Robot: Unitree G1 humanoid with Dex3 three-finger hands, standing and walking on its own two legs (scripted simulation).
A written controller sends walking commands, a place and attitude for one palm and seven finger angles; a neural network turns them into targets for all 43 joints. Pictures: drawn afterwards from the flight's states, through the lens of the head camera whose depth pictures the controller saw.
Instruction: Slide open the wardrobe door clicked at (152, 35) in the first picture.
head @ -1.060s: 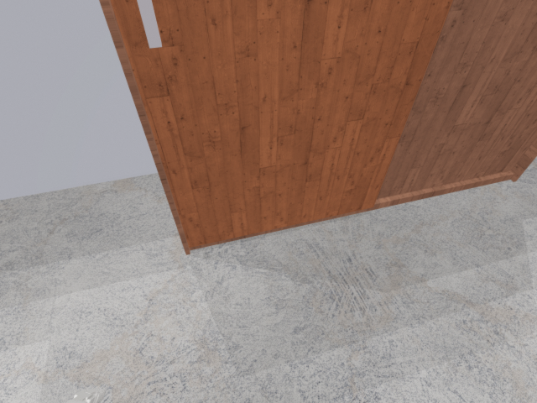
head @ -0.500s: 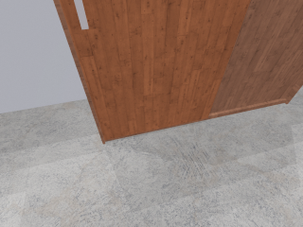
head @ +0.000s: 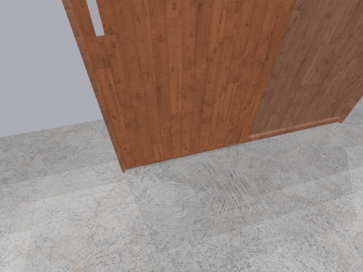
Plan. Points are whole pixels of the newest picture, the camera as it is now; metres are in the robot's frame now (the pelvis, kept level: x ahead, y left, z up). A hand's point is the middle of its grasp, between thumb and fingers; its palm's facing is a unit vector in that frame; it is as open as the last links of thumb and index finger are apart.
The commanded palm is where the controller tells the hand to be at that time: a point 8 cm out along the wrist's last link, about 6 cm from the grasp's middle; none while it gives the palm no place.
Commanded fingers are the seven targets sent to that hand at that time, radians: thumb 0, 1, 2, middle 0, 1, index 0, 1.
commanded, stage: look at it before walking up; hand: left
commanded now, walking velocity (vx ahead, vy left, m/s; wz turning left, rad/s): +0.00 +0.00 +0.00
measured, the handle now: (91, 1) +0.83 +0.34 +0.25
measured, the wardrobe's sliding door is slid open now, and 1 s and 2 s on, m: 0.00 0.00 0.00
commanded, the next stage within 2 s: turn to face it in 0.48 s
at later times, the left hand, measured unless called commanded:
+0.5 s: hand out of the picture +0.08 +0.25 -0.15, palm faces -0.03 -0.94 -0.34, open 7.4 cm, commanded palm none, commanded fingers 0.00 0.90 0.90 -0.20 -0.30 -0.20 -0.30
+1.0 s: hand out of the picture +0.03 +0.23 -0.19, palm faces +0.10 -0.96 -0.25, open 7.4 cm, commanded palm none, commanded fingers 0.00 0.90 0.90 -0.20 -0.30 -0.20 -0.30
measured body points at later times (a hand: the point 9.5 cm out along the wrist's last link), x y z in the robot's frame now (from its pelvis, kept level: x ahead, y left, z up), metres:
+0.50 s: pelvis +0.01 +0.00 +0.00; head +0.02 +0.00 +0.45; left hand +0.09 +0.30 -0.13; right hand +0.09 -0.29 -0.13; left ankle +0.00 +0.13 -0.75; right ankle +0.01 -0.11 -0.75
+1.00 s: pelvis -0.01 +0.02 -0.02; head +0.01 +0.04 +0.43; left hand +0.03 +0.28 -0.17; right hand +0.07 -0.23 -0.16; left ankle +0.00 +0.13 -0.75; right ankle +0.00 -0.11 -0.74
